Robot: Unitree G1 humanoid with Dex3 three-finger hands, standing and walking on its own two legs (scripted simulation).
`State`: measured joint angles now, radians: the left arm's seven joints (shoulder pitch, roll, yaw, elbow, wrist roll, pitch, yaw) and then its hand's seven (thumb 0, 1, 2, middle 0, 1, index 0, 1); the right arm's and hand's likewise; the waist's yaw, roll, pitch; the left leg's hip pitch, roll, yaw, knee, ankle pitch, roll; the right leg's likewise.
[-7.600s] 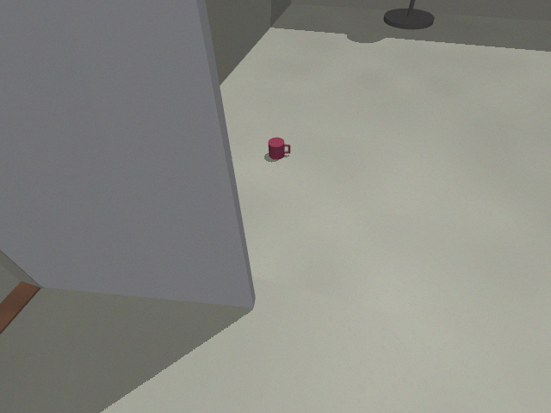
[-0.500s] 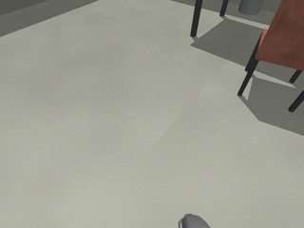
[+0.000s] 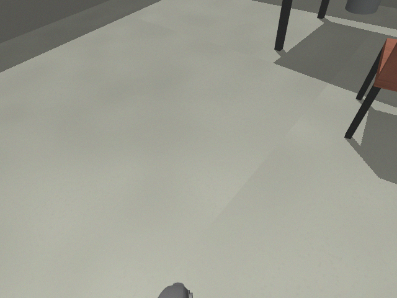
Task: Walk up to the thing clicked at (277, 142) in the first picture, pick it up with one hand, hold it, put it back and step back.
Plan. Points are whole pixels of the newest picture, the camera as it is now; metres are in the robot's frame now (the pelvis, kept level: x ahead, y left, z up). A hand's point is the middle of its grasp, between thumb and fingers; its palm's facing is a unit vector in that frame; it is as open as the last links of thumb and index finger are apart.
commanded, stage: walk up
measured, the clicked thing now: out of the picture +0.13 +1.48 -0.72
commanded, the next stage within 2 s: stand in 1.02 s
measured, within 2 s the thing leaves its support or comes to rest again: neither
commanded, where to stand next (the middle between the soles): +0.10 +0.02 m, yaw +0 degrees
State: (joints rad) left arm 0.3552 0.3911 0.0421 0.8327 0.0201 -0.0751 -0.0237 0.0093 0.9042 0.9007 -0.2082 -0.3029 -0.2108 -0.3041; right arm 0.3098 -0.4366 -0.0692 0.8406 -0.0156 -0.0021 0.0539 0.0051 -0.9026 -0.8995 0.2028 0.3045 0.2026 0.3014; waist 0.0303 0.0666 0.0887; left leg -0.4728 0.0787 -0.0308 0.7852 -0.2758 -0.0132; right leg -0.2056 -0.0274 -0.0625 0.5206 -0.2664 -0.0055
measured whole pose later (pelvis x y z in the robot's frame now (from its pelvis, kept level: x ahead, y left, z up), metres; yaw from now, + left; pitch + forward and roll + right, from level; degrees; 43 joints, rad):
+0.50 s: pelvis +0.04 +0.03 +0.00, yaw -1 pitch -3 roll -1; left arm 0.22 0.38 0.02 1.04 0.01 -0.01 -0.01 0.01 0.91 0.90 -0.20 -0.30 -0.21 -0.30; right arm 0.12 -0.36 0.00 0.95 0.01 -0.02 0.01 0.00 -0.90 -0.90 0.21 0.30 0.21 0.30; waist 0.02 0.02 0.06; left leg -0.31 0.04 0.06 0.58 -0.22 0.01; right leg -0.20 -0.03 0.00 0.57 -0.33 0.03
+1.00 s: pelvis +0.05 +0.02 +0.01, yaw -2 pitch -3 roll -1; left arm 0.08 0.35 0.01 1.13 0.00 -0.01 -0.01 0.01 0.91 0.90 -0.21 -0.30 -0.21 -0.30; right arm 0.11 -0.36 0.00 1.15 0.00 -0.02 0.01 0.01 -0.90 -0.90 0.20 0.30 0.20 0.30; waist -0.02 -0.01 0.05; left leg -0.19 0.05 0.06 0.37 -0.13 -0.01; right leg -0.08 -0.01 0.01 0.35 -0.22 0.02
